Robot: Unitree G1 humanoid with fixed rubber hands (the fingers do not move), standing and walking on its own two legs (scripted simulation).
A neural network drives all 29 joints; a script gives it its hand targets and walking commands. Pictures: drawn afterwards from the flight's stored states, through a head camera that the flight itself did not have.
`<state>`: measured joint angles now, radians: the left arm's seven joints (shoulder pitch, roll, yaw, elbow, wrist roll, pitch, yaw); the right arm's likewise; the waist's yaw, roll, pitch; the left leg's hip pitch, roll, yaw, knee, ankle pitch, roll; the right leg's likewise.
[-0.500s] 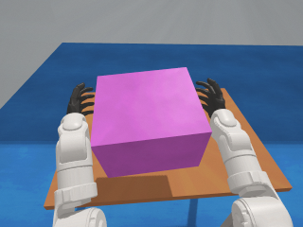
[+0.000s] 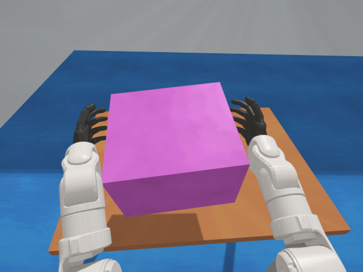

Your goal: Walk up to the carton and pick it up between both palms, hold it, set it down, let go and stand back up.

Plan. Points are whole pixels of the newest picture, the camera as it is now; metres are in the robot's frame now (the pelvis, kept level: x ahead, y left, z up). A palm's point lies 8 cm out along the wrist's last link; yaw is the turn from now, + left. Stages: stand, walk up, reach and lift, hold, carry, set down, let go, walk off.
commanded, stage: hold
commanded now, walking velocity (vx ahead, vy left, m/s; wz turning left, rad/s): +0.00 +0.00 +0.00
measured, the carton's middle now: (173, 148) +0.38 +0.01 +0.10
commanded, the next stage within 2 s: none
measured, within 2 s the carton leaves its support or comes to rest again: neither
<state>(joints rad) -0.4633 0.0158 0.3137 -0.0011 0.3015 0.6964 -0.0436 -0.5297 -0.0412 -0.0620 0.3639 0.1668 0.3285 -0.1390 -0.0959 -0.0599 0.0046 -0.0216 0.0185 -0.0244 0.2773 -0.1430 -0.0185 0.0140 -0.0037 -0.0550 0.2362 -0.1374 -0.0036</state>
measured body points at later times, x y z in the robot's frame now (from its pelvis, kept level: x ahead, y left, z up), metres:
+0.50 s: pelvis -0.01 -0.01 +0.00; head -0.06 +0.02 +0.45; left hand +0.36 +0.19 +0.18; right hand +0.36 -0.17 +0.18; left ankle +0.01 +0.13 -0.75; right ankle +0.00 -0.11 -0.75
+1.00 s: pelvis -0.01 +0.00 +0.00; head -0.05 +0.02 +0.45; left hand +0.36 +0.19 +0.17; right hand +0.35 -0.17 +0.17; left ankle +0.01 +0.13 -0.75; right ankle +0.00 -0.11 -0.75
